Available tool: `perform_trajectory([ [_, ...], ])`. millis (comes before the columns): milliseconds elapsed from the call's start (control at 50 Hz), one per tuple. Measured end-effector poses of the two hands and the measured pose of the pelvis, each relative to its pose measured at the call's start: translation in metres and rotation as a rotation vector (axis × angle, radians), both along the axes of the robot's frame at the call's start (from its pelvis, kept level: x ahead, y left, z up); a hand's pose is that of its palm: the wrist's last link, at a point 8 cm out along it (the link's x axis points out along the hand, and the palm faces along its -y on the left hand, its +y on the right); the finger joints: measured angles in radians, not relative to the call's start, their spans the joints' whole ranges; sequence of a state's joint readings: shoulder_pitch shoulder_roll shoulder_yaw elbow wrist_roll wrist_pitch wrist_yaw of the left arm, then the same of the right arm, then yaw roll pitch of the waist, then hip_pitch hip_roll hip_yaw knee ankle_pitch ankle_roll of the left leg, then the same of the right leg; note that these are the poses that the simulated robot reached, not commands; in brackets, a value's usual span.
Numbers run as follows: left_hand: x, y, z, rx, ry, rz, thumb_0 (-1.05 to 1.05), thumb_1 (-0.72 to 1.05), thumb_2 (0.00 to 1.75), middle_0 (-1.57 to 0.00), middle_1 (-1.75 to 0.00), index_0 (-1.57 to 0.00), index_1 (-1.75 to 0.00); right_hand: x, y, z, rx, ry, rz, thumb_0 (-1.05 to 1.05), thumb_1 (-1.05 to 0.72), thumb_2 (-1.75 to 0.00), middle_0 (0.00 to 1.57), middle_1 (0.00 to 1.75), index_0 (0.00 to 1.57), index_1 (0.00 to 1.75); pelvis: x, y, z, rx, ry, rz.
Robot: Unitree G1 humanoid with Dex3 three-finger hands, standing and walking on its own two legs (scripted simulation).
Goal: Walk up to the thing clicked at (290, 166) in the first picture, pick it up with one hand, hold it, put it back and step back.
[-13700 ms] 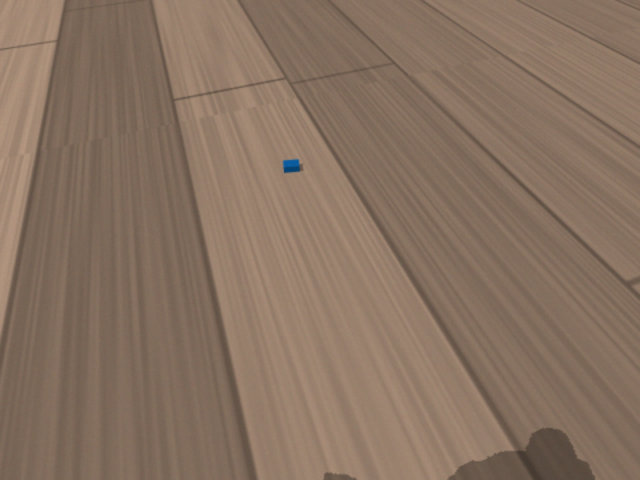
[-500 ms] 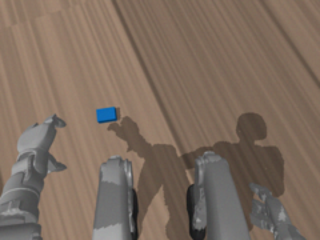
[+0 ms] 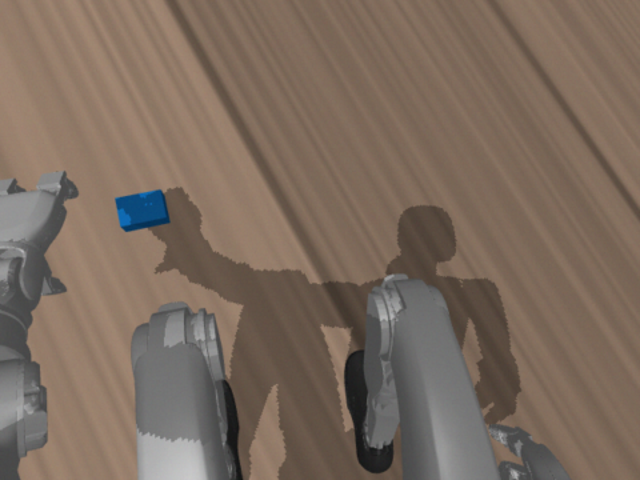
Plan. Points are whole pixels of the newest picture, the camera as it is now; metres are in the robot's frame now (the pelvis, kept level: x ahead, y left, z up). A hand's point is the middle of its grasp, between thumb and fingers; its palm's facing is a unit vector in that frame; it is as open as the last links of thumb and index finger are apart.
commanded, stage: rise first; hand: left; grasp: from above
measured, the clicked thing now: (143, 210) +0.53 +0.26 -0.34
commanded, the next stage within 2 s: none
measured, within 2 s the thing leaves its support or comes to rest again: neither
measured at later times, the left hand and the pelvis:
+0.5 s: hand (72, 232) +0.45 +0.31 -0.20, palm faces -0.46 -0.09 -0.88, open 13.3 cm; pelvis +0.01 +0.00 -0.03, yaw -1 degrees
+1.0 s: hand (82, 228) +0.46 +0.31 -0.22, palm faces -0.45 -0.10 -0.89, open 13.2 cm; pelvis +0.01 +0.00 -0.04, yaw -2 degrees
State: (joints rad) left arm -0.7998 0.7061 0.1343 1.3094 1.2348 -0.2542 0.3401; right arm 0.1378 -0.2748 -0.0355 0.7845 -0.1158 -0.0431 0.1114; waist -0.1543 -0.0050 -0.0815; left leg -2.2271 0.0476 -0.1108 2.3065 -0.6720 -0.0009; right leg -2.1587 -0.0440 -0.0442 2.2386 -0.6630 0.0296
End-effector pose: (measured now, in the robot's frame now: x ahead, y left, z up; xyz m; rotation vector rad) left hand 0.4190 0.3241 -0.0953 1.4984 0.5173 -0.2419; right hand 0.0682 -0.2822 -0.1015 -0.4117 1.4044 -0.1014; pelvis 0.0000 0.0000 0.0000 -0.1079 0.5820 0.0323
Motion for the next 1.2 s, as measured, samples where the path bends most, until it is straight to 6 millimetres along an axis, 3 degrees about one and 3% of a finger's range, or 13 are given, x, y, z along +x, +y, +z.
perform_trajectory([
  [480, 0.034, -0.010, -0.049, 0.003, 0.000, 0.038, 0.00, -0.38, 0.87, -0.20, -0.90, -0.21, -0.89, 0.004, 0.008, -0.032, 0.037, 0.053, 0.045, 0.00, -0.90, -0.90, 0.20, 0.30, 0.20, 0.30, 0.010, -0.001, -0.028, -0.007, 0.022, -0.015],
  [1200, 0.052, -0.018, -0.070, -0.010, -0.018, 0.026, 0.00, -0.37, 0.87, -0.25, -0.84, -0.24, -0.86, -0.015, 0.007, -0.029, 0.014, 0.094, 0.052, 0.00, -0.90, -0.90, 0.20, 0.30, 0.20, 0.30, 0.011, 0.002, -0.042, -0.030, 0.013, -0.024],
])
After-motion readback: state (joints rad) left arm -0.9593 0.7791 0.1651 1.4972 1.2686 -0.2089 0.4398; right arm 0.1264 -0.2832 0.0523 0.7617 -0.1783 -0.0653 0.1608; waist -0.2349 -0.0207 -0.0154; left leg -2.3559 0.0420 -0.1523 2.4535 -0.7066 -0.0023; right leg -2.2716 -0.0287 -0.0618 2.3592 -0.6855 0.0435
